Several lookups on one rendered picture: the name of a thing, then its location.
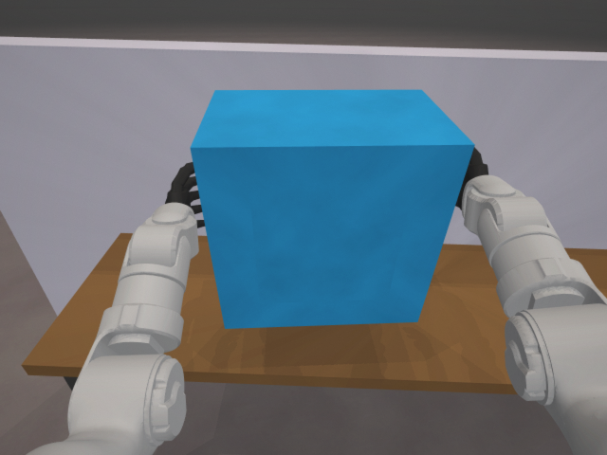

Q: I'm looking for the left robot hand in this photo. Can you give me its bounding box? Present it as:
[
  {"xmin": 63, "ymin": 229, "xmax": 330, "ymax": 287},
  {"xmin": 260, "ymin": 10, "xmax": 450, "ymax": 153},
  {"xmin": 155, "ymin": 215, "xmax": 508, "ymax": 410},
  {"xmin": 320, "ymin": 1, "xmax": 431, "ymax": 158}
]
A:
[{"xmin": 165, "ymin": 162, "xmax": 205, "ymax": 228}]

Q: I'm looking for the right robot forearm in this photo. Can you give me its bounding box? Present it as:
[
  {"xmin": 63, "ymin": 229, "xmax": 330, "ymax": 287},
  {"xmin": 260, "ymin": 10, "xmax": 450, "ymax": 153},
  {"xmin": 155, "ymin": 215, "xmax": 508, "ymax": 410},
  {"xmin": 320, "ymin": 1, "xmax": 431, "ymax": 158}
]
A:
[{"xmin": 462, "ymin": 175, "xmax": 607, "ymax": 318}]

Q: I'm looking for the left robot forearm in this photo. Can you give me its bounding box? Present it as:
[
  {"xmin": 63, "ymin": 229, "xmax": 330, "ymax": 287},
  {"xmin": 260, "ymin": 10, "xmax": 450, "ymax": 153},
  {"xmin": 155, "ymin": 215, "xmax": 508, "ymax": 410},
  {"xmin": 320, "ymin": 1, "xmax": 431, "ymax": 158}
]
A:
[{"xmin": 67, "ymin": 203, "xmax": 199, "ymax": 433}]

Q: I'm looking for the right robot hand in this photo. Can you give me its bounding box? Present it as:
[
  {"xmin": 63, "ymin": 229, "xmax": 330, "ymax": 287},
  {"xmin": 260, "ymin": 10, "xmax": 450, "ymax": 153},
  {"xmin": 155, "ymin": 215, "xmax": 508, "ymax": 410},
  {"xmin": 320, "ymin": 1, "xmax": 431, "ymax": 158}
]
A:
[{"xmin": 455, "ymin": 147, "xmax": 488, "ymax": 210}]

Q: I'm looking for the carton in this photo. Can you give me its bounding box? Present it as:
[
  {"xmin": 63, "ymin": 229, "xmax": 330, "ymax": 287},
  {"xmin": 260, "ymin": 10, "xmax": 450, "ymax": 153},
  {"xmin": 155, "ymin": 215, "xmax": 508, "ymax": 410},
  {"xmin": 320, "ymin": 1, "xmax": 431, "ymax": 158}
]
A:
[{"xmin": 191, "ymin": 90, "xmax": 475, "ymax": 329}]

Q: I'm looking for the left robot upper arm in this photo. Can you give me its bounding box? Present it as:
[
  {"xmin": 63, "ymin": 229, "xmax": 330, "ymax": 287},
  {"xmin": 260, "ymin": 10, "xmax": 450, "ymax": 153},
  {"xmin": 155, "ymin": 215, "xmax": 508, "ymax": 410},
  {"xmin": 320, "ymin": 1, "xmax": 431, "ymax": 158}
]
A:
[{"xmin": 26, "ymin": 354, "xmax": 186, "ymax": 455}]

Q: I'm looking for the table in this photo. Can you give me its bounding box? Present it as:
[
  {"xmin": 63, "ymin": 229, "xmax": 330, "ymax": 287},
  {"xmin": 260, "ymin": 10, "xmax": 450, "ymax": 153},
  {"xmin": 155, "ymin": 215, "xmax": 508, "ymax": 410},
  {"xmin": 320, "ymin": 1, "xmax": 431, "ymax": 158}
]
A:
[{"xmin": 22, "ymin": 233, "xmax": 607, "ymax": 394}]

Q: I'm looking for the right robot upper arm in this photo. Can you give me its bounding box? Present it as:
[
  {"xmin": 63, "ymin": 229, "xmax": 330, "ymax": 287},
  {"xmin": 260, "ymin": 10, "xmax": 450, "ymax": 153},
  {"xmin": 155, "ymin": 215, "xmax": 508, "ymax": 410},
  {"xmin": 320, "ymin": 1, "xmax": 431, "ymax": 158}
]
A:
[{"xmin": 505, "ymin": 303, "xmax": 607, "ymax": 455}]

